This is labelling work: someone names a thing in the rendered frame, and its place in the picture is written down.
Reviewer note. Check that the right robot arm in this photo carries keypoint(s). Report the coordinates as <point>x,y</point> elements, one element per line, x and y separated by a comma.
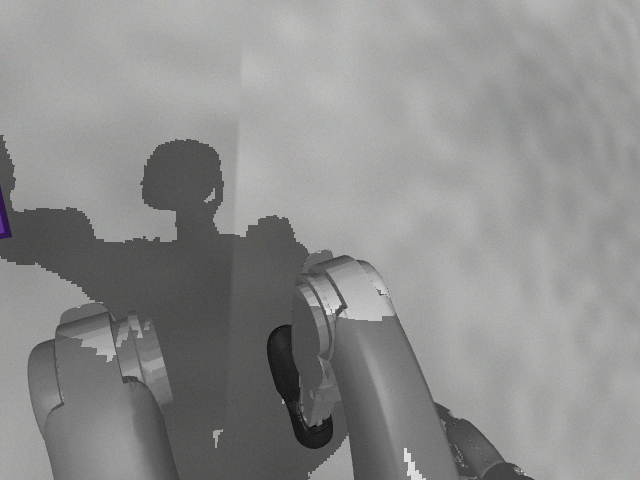
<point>505,471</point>

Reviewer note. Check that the right robot foot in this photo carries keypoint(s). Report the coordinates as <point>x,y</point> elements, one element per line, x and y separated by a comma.
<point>286,379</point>

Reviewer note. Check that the right robot hand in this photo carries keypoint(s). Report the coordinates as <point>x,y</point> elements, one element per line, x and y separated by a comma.
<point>469,446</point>

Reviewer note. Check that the small box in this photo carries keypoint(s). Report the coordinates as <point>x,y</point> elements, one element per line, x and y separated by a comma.
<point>5,231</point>

